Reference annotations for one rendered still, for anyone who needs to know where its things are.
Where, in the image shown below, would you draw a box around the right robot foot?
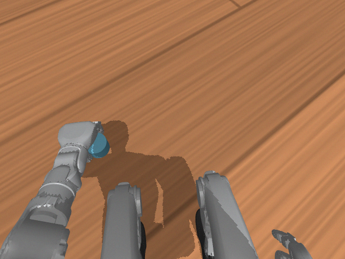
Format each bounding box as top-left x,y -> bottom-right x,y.
195,209 -> 215,259

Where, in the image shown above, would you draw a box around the right robot hand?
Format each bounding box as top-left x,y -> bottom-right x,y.
272,229 -> 312,259

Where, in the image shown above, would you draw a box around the tin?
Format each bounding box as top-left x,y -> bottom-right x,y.
88,133 -> 110,158

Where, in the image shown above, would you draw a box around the left robot hand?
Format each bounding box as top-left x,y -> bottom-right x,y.
58,121 -> 104,162

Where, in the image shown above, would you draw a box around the left robot arm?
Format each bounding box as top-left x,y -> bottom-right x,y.
0,144 -> 88,259

